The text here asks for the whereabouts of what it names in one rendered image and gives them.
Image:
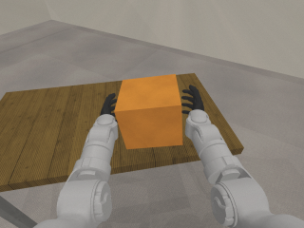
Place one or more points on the left robot forearm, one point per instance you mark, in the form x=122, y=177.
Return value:
x=94, y=163

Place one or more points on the table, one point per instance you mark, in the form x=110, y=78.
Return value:
x=43, y=132

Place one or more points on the left robot upper arm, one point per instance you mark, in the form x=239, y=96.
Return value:
x=82, y=204

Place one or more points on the right robot upper arm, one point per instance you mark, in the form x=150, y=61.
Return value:
x=241, y=203

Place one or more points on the robot right hand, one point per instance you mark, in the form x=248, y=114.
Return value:
x=196, y=100

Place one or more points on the robot left hand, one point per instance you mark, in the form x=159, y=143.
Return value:
x=107, y=106

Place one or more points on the right robot forearm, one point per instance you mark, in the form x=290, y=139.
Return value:
x=218, y=162

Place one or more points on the carton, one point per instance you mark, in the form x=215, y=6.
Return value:
x=149, y=113

